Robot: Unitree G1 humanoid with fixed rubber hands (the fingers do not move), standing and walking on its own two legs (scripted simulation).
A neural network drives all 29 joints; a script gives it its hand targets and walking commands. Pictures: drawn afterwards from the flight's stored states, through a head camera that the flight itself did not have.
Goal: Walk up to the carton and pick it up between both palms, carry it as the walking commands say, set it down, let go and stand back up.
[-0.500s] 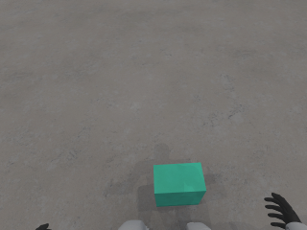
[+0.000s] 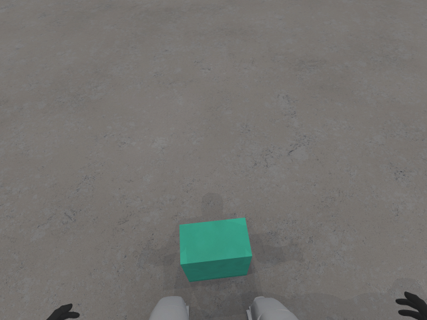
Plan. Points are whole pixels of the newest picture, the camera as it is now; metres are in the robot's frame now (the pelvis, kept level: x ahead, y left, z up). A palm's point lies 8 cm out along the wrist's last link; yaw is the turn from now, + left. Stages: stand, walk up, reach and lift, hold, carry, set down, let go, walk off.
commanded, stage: walk up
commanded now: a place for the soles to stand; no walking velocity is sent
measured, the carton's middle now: (215, 251) +0.39 +0.06 -0.60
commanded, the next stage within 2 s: stand in 1.32 s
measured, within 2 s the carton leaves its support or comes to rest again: neither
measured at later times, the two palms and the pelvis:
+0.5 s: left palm out of the picture +0.09 +0.34 -0.08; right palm out of the picture +0.12 -0.33 -0.04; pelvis +0.02 +0.01 +0.02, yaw -1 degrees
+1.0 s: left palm out of the picture +0.08 +0.34 -0.08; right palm out of the picture +0.13 -0.34 -0.04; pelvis +0.02 +0.00 +0.02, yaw -2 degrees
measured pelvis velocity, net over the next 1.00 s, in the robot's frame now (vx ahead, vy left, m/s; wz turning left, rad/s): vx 0.02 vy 0.00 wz -0.03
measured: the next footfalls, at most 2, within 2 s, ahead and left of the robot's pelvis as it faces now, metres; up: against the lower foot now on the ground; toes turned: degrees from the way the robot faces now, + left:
left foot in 0.36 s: +0.10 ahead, +0.12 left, +0.00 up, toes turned +2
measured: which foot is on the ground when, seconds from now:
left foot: up 0.00-0.34, down 0.36-1.00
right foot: down 0.00-1.00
